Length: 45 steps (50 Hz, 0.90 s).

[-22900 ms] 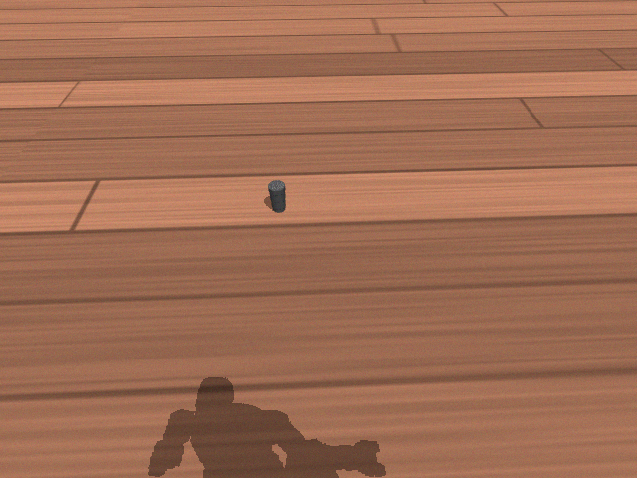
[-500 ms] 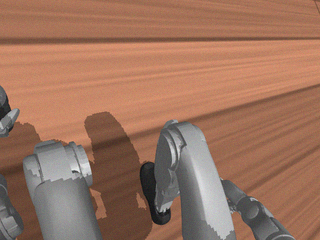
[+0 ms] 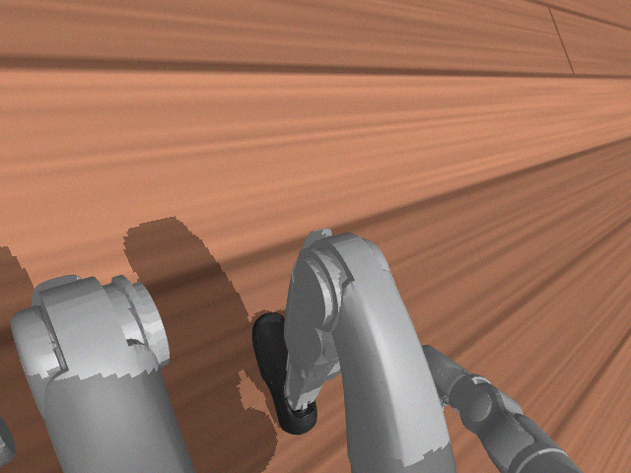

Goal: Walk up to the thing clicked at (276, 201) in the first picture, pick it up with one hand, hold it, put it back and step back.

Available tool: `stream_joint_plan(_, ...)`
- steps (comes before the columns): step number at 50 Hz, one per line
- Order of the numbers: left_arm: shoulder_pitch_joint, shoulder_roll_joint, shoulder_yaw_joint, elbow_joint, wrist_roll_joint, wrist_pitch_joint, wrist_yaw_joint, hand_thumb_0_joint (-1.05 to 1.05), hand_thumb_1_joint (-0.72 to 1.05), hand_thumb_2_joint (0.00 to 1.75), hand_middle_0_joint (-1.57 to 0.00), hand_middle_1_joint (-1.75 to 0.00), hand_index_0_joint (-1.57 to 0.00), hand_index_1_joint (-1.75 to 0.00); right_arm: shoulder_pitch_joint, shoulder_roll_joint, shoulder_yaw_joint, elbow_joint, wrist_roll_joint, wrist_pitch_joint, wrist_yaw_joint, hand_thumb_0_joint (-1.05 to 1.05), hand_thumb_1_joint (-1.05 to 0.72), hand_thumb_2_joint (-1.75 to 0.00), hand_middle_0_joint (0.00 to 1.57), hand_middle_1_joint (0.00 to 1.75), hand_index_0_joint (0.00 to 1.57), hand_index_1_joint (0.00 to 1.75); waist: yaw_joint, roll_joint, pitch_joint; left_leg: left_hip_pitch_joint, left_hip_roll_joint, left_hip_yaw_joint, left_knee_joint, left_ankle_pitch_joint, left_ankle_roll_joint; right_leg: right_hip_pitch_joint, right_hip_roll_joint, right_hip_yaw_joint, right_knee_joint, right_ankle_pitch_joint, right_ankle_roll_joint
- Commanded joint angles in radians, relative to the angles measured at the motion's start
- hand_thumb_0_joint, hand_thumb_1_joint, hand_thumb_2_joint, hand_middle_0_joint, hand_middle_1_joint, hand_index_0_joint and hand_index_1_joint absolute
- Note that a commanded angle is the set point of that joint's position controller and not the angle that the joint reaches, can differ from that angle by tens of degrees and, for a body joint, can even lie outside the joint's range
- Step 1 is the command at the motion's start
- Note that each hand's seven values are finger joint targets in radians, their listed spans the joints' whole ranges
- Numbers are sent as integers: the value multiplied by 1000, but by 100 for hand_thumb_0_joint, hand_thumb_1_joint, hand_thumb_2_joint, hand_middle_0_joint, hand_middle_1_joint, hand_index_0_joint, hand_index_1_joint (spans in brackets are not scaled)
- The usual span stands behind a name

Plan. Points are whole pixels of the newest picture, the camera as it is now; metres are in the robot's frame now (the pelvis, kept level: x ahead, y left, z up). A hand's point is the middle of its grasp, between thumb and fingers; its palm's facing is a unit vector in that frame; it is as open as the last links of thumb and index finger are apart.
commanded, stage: lower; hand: left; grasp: from the side
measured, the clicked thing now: out of the picture +0.41 +0.29 -0.19
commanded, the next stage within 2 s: loosen in 0.28 s
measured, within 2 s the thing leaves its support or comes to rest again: rests again in 0.82 s
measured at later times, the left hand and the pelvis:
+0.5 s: hand out of the picture +0.42 +0.29 -0.18, palm faces +0.44 -0.90 +0.01, open 10.2 cm; pelvis +0.00 +0.00 +0.00, yaw -1 degrees
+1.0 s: hand out of the picture +0.42 +0.29 -0.17, palm faces +0.44 -0.90 +0.04, open 16.2 cm; pelvis -0.01 +0.01 +0.00, yaw -2 degrees
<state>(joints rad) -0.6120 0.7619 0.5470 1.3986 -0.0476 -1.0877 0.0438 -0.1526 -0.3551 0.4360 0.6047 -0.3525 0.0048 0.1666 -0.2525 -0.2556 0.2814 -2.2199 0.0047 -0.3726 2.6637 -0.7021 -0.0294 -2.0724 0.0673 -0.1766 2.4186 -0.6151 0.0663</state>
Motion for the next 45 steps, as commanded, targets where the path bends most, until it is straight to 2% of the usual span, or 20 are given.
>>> stream_joint_plan(1,-246,177,-2,-182,1,-114,6,0,25,123,-119,-132,-120,-132,28,-363,-111,-18,-10,7,-19,0,-90,-90,20,30,20,30,-102,586,-585,445,64,98,-354,142,-20,242,18,-162,-139,187,-67)
stream_joint_plan(10,-253,196,-16,-160,18,-139,34,0,27,124,-119,-131,-119,-131,14,-366,-89,-26,-25,15,-10,0,-90,-90,20,30,20,30,-109,609,-557,464,69,76,-362,148,-27,245,24,-175,-135,191,-65)
stream_joint_plan(14,-253,202,-16,-147,11,-143,41,0,26,123,-118,-130,-119,-131,5,-362,-78,-32,-26,13,-9,0,-90,-90,20,30,20,30,-106,571,-545,427,68,84,-343,127,-15,255,30,-169,-150,179,-64)
stream_joint_plan(18,-263,204,-16,-130,13,-152,49,0,27,124,-120,-131,-120,-131,-4,-369,-72,-31,-31,16,-8,0,-90,-90,20,30,20,30,-119,579,-535,440,72,69,-351,126,-21,251,32,-184,-144,178,-62)
stream_joint_plan(19,-248,217,-17,-128,19,-152,51,0,26,124,-118,-129,-118,-130,-8,-367,-70,-36,-31,14,-7,0,-89,-90,20,30,20,30,-110,577,-528,434,74,68,-354,116,-19,244,33,-180,-146,169,-64)
stream_joint_plan(20,-247,216,-9,-124,13,-154,50,0,24,116,-125,-126,-125,-127,-6,-368,-68,-38,-32,14,-8,0,-91,-90,20,30,20,30,-112,565,-532,429,73,70,-348,108,-17,252,36,-182,-152,162,-62)
stream_joint_plan(21,-259,197,-28,-127,10,-157,47,0,16,108,-117,-118,-117,-119,-2,-367,-68,-27,-33,15,-7,0,-91,-90,20,30,20,30,-120,568,-521,425,73,71,-347,101,-17,252,35,-180,-153,159,-61)
stream_joint_plan(22,-261,222,-5,-153,2,-161,48,0,11,100,-109,-110,-109,-111,-10,-369,-65,-43,-34,11,-9,0,-91,-90,20,30,20,30,-107,566,-545,427,72,77,-336,112,-13,266,40,-176,-156,171,-61)
stream_joint_plan(23,-266,230,0,-160,-2,-164,48,0,8,92,-103,-102,-105,-103,-9,-366,-61,-40,-34,9,-10,0,-91,-90,20,30,20,30,-110,572,-562,437,73,78,-329,128,-13,279,41,-175,-156,183,-61)
stream_joint_plan(24,-272,237,-3,-152,1,-164,47,0,5,84,-98,-94,-100,-95,-11,-368,-63,-38,-32,8,-10,0,-91,-90,20,30,20,30,-112,569,-548,420,72,79,-331,117,-11,267,42,-176,-157,175,-63)
stream_joint_plan(25,-254,210,-16,-132,0,-164,44,0,2,76,-96,-89,-97,-88,-9,-371,-64,-29,-33,9,-9,0,-92,-90,20,30,20,30,-118,569,-534,425,72,73,-340,120,-15,264,39,-182,-152,177,-62)
stream_joint_plan(27,-243,216,-11,-138,1,-162,44,0,-4,61,-88,-79,-89,-78,-8,-372,-64,-32,-35,10,-11,0,-92,-90,20,30,20,30,-111,575,-538,436,76,71,-340,122,-17,261,41,-183,-152,179,-62)
stream_joint_plan(28,-253,233,-2,-149,4,-164,45,0,-8,57,-85,-75,-86,-74,-4,-374,-63,-34,-36,11,-13,0,-92,-90,20,30,20,30,-113,590,-551,448,77,69,-342,136,-19,274,42,-185,-149,189,-63)
stream_joint_plan(31,-244,246,-2,-136,7,-158,44,0,-29,43,-61,-52,-62,-53,-11,-376,-63,-39,-33,12,-12,0,-92,-90,20,30,20,30,-109,584,-523,418,74,73,-345,110,-16,258,41,-187,-153,170,-65)
stream_joint_plan(32,-213,223,-7,-107,7,-150,40,0,-32,38,-57,-47,-57,-48,-14,-370,-62,-39,-33,14,-11,0,-92,-90,20,30,20,30,-107,573,-514,420,76,70,-352,104,-17,250,41,-189,-153,164,-65)
stream_joint_plan(33,-203,208,-17,-72,4,-140,36,0,-36,36,-56,-45,-55,-46,-5,-374,-63,-37,-31,15,-13,0,-92,-90,20,30,20,30,-117,556,-504,408,75,71,-350,94,-15,248,43,-191,-158,159,-64)
stream_joint_plan(34,-216,172,-48,-63,3,-136,31,0,-39,33,-52,-41,-51,-42,-21,-379,-65,-48,-29,16,-13,0,-92,-90,20,30,20,30,-132,522,-469,373,74,65,-355,56,-11,232,41,-197,-165,133,-61)
stream_joint_plan(35,-202,180,-32,-69,-4,-136,30,0,-43,30,-49,-37,-48,-38,-17,-382,-67,-44,-28,13,-13,0,-92,-91,20,30,20,30,-119,522,-474,387,75,62,-357,63,-12,235,41,-195,-165,141,-61)
stream_joint_plan(37,-202,191,-34,-72,-6,-135,29,0,-48,26,-43,-32,-42,-33,-13,-378,-62,-47,-28,14,-12,0,-92,-90,20,30,20,30,-111,519,-494,394,72,61,-352,85,-12,245,42,-194,-163,157,-60)
stream_joint_plan(45,-228,193,-33,-73,-17,-147,24,0,-59,11,-20,-9,-18,-11,-17,-375,-59,-51,-27,6,-12,0,-92,-91,20,30,20,30,-118,509,-487,376,71,62,-347,63,-7,251,47,-195,-171,143,-60)
